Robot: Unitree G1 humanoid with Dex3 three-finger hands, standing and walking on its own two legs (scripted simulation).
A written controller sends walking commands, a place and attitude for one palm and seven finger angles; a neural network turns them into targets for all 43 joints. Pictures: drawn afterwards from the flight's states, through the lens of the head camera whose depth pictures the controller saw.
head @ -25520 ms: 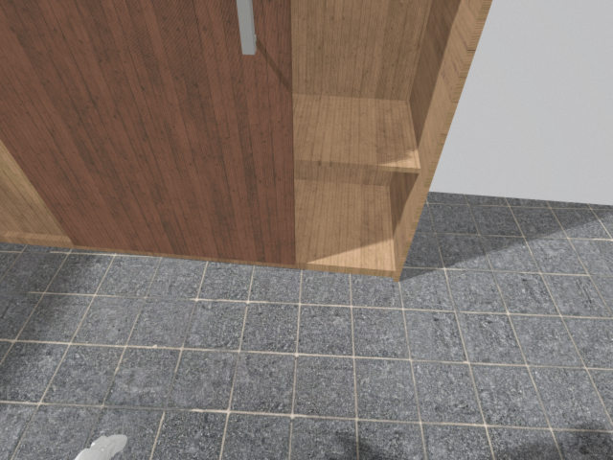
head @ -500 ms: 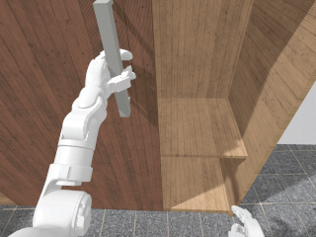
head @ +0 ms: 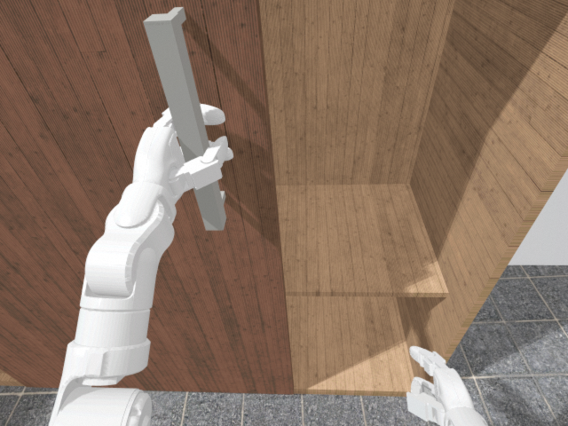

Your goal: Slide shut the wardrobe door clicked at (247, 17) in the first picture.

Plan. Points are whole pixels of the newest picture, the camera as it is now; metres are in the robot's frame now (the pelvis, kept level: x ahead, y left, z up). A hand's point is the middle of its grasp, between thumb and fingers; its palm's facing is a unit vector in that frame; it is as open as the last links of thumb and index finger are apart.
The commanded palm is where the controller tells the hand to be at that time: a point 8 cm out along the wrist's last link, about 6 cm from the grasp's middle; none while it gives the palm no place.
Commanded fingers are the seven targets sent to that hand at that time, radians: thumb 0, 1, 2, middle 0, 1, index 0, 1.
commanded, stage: move the hooked fingers beside the handle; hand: left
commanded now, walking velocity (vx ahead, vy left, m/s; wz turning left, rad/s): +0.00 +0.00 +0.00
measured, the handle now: (199, 133) +0.40 +0.12 +0.26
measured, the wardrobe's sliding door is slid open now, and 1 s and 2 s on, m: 0.40 0.40 0.40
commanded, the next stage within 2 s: none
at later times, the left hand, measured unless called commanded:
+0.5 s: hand (168, 173) +0.33 +0.14 +0.25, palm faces +0.02 -1.00 -0.05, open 12.9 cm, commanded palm +0.32 +0.19 +0.24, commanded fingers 0.00 -0.50 0.30 -0.30 -1.20 -0.30 -1.20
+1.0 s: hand (157, 169) +0.35 +0.16 +0.24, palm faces +0.01 -1.00 -0.03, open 14.0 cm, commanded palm +0.33 +0.22 +0.24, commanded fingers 0.00 -0.50 0.30 -0.30 -1.20 -0.30 -1.20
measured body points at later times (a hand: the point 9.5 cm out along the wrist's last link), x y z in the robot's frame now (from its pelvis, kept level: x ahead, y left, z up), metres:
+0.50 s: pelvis -0.01 +0.01 +0.00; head -0.03 -0.03 +0.44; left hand +0.33 +0.20 +0.25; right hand +0.22 -0.19 -0.08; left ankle -0.05 +0.11 -0.75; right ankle -0.03 -0.08 -0.75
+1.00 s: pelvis -0.04 +0.03 +0.00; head -0.07 +0.01 +0.45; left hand +0.35 +0.22 +0.24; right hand +0.13 -0.20 -0.10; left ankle -0.05 +0.11 -0.75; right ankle -0.03 -0.08 -0.75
